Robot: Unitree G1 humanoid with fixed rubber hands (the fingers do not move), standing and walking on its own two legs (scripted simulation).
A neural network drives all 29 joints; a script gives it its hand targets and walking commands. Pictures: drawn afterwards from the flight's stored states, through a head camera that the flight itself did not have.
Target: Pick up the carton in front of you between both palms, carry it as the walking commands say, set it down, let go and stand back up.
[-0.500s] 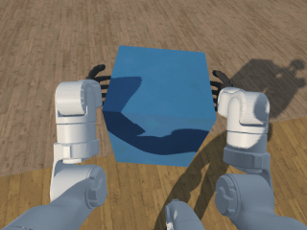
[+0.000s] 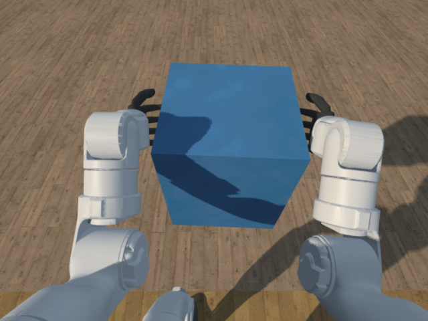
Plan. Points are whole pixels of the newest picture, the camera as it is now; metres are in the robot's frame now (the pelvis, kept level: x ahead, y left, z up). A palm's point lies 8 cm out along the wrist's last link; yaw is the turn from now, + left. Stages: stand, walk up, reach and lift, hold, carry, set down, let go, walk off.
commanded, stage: carry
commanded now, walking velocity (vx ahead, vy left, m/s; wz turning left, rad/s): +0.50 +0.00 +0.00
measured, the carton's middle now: (226, 152) +0.39 +0.03 +0.10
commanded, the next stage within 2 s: none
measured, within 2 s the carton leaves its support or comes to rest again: neither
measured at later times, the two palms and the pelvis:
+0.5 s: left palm (194, 22) +0.69 +0.13 +0.21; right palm (325, 26) +0.70 -0.17 +0.22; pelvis +0.32 -0.02 +0.05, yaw +0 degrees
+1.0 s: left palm out of the picture +1.01 +0.16 +0.18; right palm out of the picture +0.98 -0.14 +0.19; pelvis +0.63 +0.03 +0.07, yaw -2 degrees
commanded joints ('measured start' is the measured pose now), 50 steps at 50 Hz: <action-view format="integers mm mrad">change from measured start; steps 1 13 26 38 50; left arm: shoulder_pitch -754 -698 -849 -768 -583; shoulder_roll -1100 -983 -1103 -1081 -1221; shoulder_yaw -575 -489 -595 -570 -552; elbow -32 -135 -148 -73 -34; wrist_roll -453 -280 -450 -450 -348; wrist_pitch -7 -26 -20 -3 -80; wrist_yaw -286 -188 -256 -275 -248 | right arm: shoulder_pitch -582 -885 -727 -642 -675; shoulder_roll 986 1148 1079 999 1244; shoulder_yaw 557 692 563 569 630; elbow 101 -191 22 36 -47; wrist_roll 354 616 452 367 503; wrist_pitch -23 -45 -21 -4 -92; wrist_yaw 179 240 222 170 266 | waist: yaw -160 -162 -30 -20 -106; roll -65 127 -11 -116 137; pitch -496 -431 -443 -364 -466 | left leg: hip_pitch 673 771 -136 164 867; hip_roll -113 233 21 -35 281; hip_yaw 114 -343 -172 29 -352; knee -160 -399 549 -247 -478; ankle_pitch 80 224 -24 341 534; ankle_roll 51 177 -20 -12 105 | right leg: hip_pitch -48 -634 315 237 -525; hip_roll -129 -10 -250 -161 -29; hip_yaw -5 85 472 110 96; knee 253 544 -24 -34 561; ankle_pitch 929 107 608 902 197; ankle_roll -82 -35 -230 -125 6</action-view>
